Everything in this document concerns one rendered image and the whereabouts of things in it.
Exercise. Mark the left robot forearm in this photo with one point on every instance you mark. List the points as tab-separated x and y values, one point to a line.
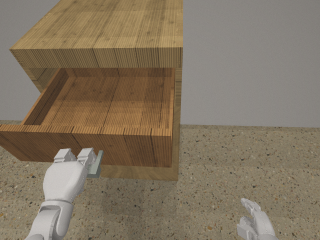
52	221

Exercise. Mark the cabinet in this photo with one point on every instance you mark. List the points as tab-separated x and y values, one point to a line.
110	34

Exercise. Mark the drawer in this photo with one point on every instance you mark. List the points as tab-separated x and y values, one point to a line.
127	112

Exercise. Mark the robot right hand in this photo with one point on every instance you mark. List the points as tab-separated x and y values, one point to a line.
250	229

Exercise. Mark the handle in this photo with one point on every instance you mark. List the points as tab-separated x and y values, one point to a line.
94	170

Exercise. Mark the robot left hand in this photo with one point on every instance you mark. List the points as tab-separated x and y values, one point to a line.
65	178

